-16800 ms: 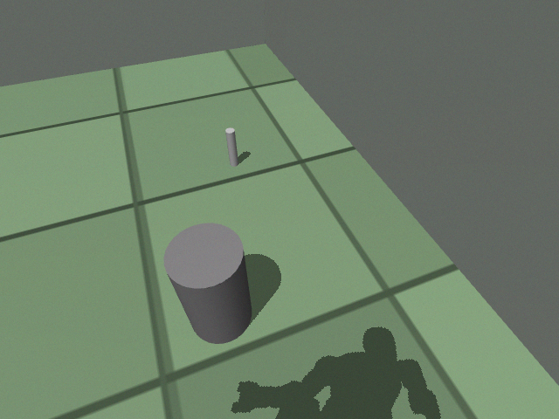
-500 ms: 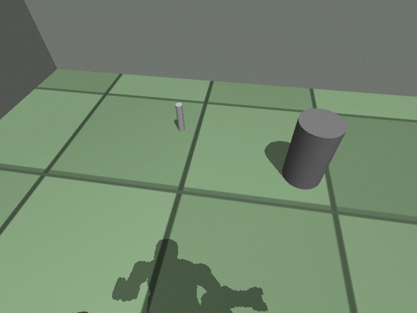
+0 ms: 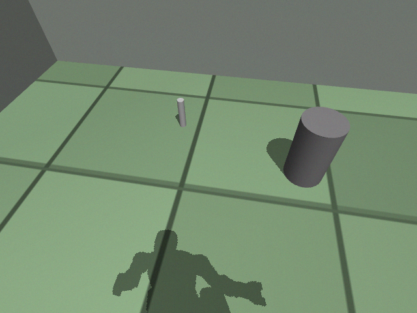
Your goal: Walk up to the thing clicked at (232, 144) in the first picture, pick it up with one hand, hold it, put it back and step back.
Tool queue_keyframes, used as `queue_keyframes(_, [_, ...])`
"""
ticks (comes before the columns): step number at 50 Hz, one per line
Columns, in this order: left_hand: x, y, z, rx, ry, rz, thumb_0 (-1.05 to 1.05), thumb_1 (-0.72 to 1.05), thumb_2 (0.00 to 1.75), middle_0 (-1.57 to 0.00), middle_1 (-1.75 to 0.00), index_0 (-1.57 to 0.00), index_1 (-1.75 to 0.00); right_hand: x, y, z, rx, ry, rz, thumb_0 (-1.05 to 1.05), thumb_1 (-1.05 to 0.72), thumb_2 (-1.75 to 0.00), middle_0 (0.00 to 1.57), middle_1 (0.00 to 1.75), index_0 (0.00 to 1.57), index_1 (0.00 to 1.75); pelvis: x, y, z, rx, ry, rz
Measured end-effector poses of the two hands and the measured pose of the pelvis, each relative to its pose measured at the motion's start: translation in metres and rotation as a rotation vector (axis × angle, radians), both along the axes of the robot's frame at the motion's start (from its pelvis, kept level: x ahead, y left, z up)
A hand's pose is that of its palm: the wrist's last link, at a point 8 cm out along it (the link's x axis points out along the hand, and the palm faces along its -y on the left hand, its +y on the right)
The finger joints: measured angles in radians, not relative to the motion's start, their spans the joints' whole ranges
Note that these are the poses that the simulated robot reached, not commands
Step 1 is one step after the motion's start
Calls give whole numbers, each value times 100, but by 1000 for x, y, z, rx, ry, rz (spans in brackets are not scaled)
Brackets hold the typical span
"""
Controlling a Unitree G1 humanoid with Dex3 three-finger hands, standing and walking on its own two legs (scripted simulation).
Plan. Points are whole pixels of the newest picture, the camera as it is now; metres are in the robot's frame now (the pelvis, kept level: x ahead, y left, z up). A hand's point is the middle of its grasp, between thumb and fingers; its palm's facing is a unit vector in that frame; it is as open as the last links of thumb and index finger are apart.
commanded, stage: stand
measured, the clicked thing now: (181, 113) +1.47 +0.23 -0.67
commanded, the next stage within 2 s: none
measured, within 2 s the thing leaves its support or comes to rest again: neither
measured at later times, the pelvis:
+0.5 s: pelvis +0.01 +0.00 +0.00, yaw +1 degrees
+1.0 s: pelvis +0.00 +0.00 +0.00, yaw +2 degrees
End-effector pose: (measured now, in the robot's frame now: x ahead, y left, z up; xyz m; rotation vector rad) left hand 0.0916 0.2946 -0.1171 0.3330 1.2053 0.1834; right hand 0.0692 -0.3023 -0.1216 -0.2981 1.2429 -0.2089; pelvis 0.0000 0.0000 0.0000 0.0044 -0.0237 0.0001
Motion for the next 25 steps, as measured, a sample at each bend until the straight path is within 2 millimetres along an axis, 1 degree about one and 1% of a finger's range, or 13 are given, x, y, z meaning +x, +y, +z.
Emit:
queue_keyframes(13, [-7, 0, 0, -4, 12, 30, 1, 91, 90, -21, -30, -20, -30, 23, 5, 2, 6, -26, 27, 1, -91, -90, 21, 30, 20, 30, 7, -1, 1, -4, 2, 12])
queue_keyframes(19, [-7, 0, 0, -2, 7, 36, 1, 91, 90, -21, -30, -20, -30, 26, 7, 2, 9, -31, 32, 1, -91, -90, 21, 30, 20, 30, 7, -1, 2, -5, -2, 16])
queue_keyframes(25, [-9, 1, 2, -1, 0, 44, 1, 91, 90, -21, -30, -20, -30, 25, 8, 2, 10, -33, 35, 1, -91, -90, 21, 30, 20, 30, 7, 0, 2, -3, -7, 18])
